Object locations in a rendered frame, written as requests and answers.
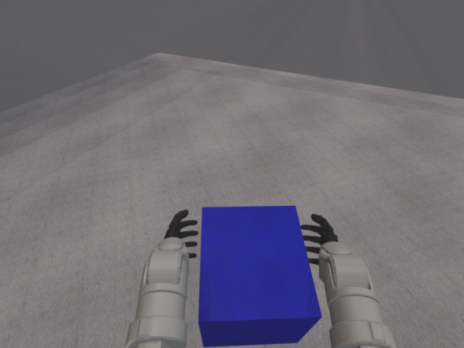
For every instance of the left robot forearm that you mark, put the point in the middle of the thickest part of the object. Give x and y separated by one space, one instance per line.
162 298

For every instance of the right robot forearm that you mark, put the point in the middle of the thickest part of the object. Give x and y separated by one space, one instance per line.
351 297

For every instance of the robot left hand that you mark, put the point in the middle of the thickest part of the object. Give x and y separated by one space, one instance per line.
176 225

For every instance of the robot right hand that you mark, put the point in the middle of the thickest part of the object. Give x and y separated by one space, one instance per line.
326 232

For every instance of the carton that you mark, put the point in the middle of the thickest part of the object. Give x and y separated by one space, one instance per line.
255 285

